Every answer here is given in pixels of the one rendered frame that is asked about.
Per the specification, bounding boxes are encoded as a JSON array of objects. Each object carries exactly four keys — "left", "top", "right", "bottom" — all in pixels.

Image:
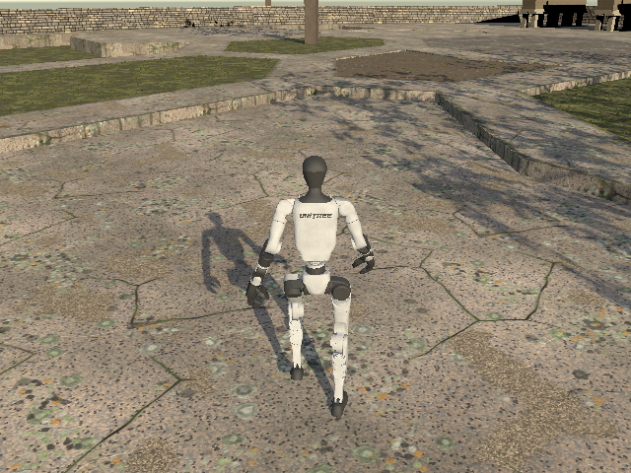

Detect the right robot hand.
[{"left": 352, "top": 257, "right": 375, "bottom": 274}]

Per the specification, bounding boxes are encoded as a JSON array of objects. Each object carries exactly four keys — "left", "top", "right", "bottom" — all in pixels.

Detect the left robot hand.
[{"left": 245, "top": 281, "right": 269, "bottom": 309}]

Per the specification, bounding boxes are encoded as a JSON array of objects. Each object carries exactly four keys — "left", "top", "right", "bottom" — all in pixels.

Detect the right robot forearm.
[{"left": 357, "top": 234, "right": 374, "bottom": 261}]

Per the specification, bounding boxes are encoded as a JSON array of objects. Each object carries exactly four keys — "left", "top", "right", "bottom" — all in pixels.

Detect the robot head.
[{"left": 298, "top": 156, "right": 332, "bottom": 203}]

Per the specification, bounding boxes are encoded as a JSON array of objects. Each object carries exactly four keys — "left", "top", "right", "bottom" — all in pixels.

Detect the robot right upper arm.
[{"left": 335, "top": 198, "right": 367, "bottom": 249}]

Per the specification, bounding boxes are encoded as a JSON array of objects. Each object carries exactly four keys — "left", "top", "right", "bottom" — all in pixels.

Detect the robot left upper arm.
[{"left": 265, "top": 199, "right": 295, "bottom": 255}]

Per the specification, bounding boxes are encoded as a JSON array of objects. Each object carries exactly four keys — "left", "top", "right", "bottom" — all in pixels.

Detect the robot torso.
[{"left": 292, "top": 193, "right": 338, "bottom": 296}]

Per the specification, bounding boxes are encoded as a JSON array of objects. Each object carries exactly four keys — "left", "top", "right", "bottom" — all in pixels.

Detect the left robot forearm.
[{"left": 250, "top": 239, "right": 274, "bottom": 286}]

